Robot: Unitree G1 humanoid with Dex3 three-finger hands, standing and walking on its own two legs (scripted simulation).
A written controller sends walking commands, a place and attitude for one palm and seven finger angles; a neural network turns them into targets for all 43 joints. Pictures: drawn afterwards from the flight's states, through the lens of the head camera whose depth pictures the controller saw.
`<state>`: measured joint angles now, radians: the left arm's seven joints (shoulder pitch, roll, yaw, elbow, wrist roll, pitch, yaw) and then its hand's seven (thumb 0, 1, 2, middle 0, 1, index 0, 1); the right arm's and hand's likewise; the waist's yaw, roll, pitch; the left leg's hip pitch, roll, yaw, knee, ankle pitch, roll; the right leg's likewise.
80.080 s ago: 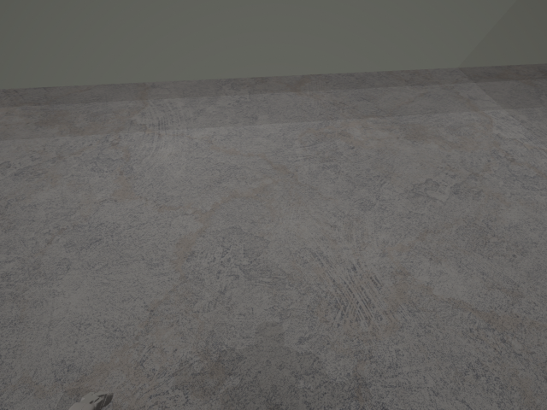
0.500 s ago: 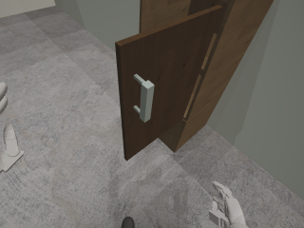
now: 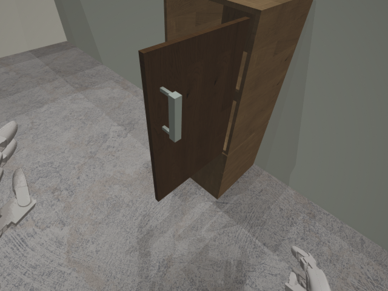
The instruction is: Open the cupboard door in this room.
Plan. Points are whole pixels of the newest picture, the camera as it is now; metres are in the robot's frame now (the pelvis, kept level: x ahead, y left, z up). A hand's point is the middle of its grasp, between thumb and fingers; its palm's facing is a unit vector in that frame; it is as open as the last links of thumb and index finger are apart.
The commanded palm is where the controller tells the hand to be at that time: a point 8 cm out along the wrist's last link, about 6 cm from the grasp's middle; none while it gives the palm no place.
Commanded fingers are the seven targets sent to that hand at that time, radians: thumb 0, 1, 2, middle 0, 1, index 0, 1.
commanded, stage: stop stepping back and stand still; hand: left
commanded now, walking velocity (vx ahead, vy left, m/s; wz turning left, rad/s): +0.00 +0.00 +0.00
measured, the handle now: (169, 114) +0.53 +0.08 +0.09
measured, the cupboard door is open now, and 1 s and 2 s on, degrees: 89 89 89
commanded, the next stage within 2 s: let the arm hang, fingers relaxed in 0.64 s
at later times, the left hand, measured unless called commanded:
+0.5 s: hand out of the picture +0.16 +0.27 +0.18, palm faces +0.37 -0.80 -0.47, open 7.4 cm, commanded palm +0.10 +0.32 +0.18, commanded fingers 0.00 0.90 0.90 -0.20 -0.30 -0.20 -0.30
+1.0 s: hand out of the picture +0.05 +0.20 -0.15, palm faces -0.03 -0.98 -0.21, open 7.4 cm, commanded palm none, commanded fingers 0.00 0.90 0.90 -0.20 -0.30 -0.20 -0.30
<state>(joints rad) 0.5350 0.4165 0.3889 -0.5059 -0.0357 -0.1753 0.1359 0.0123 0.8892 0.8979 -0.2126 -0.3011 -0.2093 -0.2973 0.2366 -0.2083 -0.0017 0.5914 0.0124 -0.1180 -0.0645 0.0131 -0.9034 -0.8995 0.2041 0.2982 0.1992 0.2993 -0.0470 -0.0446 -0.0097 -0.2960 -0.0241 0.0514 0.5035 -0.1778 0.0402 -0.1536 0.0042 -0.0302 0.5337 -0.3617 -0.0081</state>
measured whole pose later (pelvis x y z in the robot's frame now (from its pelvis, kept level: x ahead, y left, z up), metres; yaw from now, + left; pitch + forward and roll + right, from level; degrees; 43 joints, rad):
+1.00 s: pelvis -0.05 +0.02 -0.01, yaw +2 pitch -1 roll -1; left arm 0.26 0.22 0.00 0.74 0.03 0.07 -0.01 0.01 0.91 0.90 -0.20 -0.30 -0.20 -0.29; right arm 0.18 -0.27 -0.01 0.90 -0.03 0.00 0.00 0.01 -0.90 -0.90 0.21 0.30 0.20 0.30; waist -0.04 0.00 0.04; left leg -0.37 -0.04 -0.03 0.59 -0.21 0.03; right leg -0.27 -0.01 -0.06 0.59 -0.30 -0.01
